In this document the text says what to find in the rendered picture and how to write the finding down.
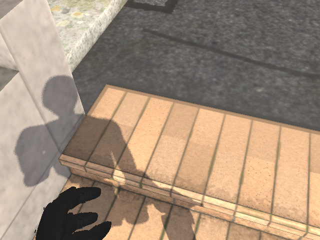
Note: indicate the left robot hand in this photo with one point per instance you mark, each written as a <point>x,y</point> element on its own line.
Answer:
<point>57,224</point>

